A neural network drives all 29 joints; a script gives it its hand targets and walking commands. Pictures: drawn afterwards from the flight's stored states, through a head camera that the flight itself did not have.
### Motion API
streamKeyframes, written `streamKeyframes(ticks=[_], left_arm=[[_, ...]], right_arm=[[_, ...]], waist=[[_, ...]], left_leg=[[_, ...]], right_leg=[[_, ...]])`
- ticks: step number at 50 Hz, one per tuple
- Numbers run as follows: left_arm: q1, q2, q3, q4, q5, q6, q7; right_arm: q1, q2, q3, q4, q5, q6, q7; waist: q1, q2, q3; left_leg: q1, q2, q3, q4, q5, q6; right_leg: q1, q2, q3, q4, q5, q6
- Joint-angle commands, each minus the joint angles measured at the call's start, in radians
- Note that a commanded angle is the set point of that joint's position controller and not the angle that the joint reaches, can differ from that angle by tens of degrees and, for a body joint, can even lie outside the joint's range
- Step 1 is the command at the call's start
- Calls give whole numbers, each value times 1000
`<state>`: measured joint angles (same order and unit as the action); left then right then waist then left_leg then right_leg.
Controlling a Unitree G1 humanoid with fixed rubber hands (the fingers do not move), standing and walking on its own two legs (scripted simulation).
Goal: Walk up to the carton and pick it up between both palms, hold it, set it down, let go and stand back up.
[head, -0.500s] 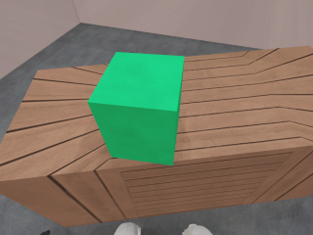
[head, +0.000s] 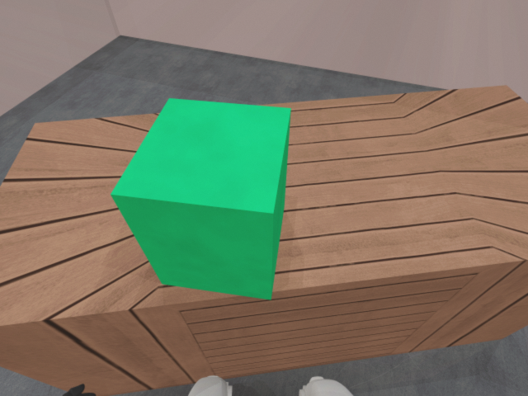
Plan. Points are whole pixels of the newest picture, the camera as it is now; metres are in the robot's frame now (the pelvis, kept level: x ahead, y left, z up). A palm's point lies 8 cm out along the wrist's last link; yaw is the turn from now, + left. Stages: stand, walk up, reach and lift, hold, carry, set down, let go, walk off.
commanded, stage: walk up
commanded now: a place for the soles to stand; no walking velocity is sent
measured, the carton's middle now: (221, 202) +0.42 +0.09 +0.05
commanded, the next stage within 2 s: none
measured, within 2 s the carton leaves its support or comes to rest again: neither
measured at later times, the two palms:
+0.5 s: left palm out of the picture +0.11 +0.31 -0.09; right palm out of the picture +0.05 -0.35 -0.08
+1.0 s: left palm out of the picture +0.13 +0.32 -0.10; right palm out of the picture +0.06 -0.34 -0.08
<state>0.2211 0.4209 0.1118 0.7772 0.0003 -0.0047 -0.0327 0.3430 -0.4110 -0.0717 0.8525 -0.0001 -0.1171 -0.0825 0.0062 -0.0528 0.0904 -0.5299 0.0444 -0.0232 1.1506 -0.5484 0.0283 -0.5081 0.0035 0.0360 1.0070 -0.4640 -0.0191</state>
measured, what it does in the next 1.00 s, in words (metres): steps on the spot: left foot, then left foot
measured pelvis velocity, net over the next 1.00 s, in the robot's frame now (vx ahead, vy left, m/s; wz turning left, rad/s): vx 0.02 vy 0.00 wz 0.00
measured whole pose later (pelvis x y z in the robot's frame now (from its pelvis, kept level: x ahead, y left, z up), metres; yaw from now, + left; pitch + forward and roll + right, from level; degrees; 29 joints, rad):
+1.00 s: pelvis +0.02 +0.00 +0.00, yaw +0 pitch -2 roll +1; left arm 0.17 0.42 0.11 0.78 0.00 0.03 -0.03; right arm 0.35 -0.41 -0.06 0.87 0.00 -0.11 -0.09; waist 0.01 -0.07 0.09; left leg -0.47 0.03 -0.04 0.99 -0.49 -0.04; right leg -0.52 -0.01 0.00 1.06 -0.55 -0.03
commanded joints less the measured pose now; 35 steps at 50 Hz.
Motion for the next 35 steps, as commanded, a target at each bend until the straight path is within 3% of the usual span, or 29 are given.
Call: streamKeyframes(ticks=[1,2,3,4,5,6,8,9,11,12,13,14,15,17,18,19,20,21,23,24,25,26,27,29,30,32,33,34,35], left_arm=[[-41,250,47,-118,43,-7,5],[-99,213,37,-136,43,4,-2],[-130,193,26,-137,41,12,-1],[-135,121,-1,-151,41,14,-1],[-145,136,8,-167,40,25,8],[-246,212,20,-163,62,33,8],[-159,207,37,-123,49,20,-5],[-89,232,53,-97,52,19,-9],[112,235,76,-6,52,6,-14],[174,235,77,-3,67,1,-8],[185,308,82,-2,68,-6,3],[79,333,71,-44,55,-5,0],[23,332,90,-60,43,-6,1],[-22,281,72,-62,59,-7,8],[-18,262,65,-55,55,-12,5],[-42,258,63,-68,56,-11,6],[-19,241,44,-75,56,-8,4],[-6,264,56,-69,58,-5,3],[-91,259,48,-89,53,6,-4],[-137,248,43,-82,52,11,-6],[-138,153,11,-101,33,17,-5],[-180,125,16,-129,37,26,-1],[-206,203,31,-131,54,22,2],[-184,211,36,-106,42,7,-5],[-171,191,35,-85,44,-4,-6],[-44,215,51,-52,43,-7,-5],[24,233,66,-43,48,-9,0],[72,304,79,-30,58,-23,6],[74,308,82,-31,45,-25,3]], right_arm=[[194,-208,-37,-4,5,-32,-9],[269,-231,-54,45,2,-36,-13],[326,-265,-79,62,-23,-33,-22],[356,-324,-91,57,-39,-32,-34],[267,-452,-108,8,-31,-27,-34],[189,-476,-113,-4,-32,-22,-41],[71,-418,-87,-4,-36,-21,-47],[25,-398,-90,-27,-28,-9,-43],[-68,-316,-53,-39,-27,0,-27],[-40,-263,-33,-36,-28,7,-25],[-62,-194,-14,-65,-19,18,-24],[-76,-263,-36,-67,-10,23,-40],[-42,-272,-33,-48,-7,28,-39],[3,-246,-27,-25,9,19,-19],[33,-259,-40,-27,4,13,-10],[104,-270,-36,-6,-8,3,-6],[96,-299,-44,-2,-12,3,0],[111,-260,-39,-1,-6,-4,0],[175,-248,-44,11,0,-15,-1],[259,-233,-55,58,-6,-24,-7],[304,-295,-68,56,-35,-26,-10],[272,-391,-79,36,-38,-29,-15],[184,-439,-96,16,-33,-16,-15],[54,-389,-73,-14,-42,-15,-29],[23,-358,-61,-10,-30,-11,-31],[-6,-323,-43,-17,-22,-2,-18],[-26,-290,-31,-30,-27,0,-16],[-45,-237,-22,-51,-18,4,-13],[-51,-213,-21,-47,-8,11,-25]], waist=[[-37,-146,-143],[-83,-75,-141],[-136,-21,-94],[-146,194,-122],[-94,296,-90],[-105,162,18],[-37,182,11],[-4,207,-77],[102,158,-91],[134,6,-97],[149,-301,-58],[112,-158,-22],[88,-38,13],[46,-100,40],[43,-188,14],[13,-160,-41],[42,-144,-63],[35,-172,-99],[-21,-114,-55],[-85,-61,-64],[-101,141,-62],[-95,365,-26],[-83,231,-8],[-44,156,14],[-7,187,-20],[36,133,-101],[73,76,-161],[104,-118,-96],[106,-173,-66]], left_leg=[[81,-34,117,-379,133,16],[260,-44,115,-490,230,30],[375,-37,46,-465,211,43],[468,154,-337,-618,145,108],[346,406,-764,-796,83,265],[198,416,-840,-822,-25,317],[181,333,-622,-627,270,316],[135,286,-512,-585,215,265],[-80,163,-284,-412,265,157],[-295,96,-193,-212,254,107],[-365,-75,27,58,31,28],[-367,-114,-31,108,-113,30],[-334,-61,-71,112,-39,32],[-285,-12,4,85,-9,33],[-257,-6,10,49,-14,28],[-206,-2,16,-32,-31,9],[-159,4,36,-65,-44,15],[-93,0,61,-162,-49,14],[131,-23,83,-392,88,48],[257,-49,99,-468,86,50],[298,48,-159,-554,-2,84],[267,285,-665,-800,-126,162],[214,348,-805,-872,-295,282],[210,299,-625,-683,87,271],[185,259,-582,-598,314,261],[52,176,-370,-463,409,171],[-38,104,-252,-339,370,120],[-221,-36,-56,-82,315,45],[-316,-58,10,-1,-44,31]], right_leg=[[162,-189,252,-324,424,-209],[4,-123,152,-243,298,-172],[-147,-95,69,-56,321,-119],[-336,8,-9,193,204,-67],[-392,9,-15,185,-187,-17],[-367,-62,59,230,-207,-14],[-292,-91,65,117,-150,-14],[-139,-82,44,68,-80,-14],[194,1,-48,-138,24,-17],[389,-24,85,-285,-81,-24],[297,-240,456,-618,-318,-90],[242,-337,698,-756,-328,-118],[166,-360,662,-752,-379,-78],[150,-281,521,-647,-229,-140],[173,-280,485,-636,-193,-129],[216,-254,452,-565,-92,-155],[219,-239,392,-543,-167,-160],[199,-266,400,-530,-167,-212],[11,-215,300,-446,-131,-179],[-92,-159,169,-323,-121,-144],[-239,-83,78,-74,-96,-94],[-327,13,-27,105,-166,-18],[-325,-17,50,127,-192,-4],[-241,-67,48,47,-120,11],[-172,-40,19,-55,-88,-5],[119,-20,-7,-177,61,-30],[245,-68,97,-327,42,-55],[316,-217,366,-514,-34,-84],[326,-326,543,-589,36,-148]])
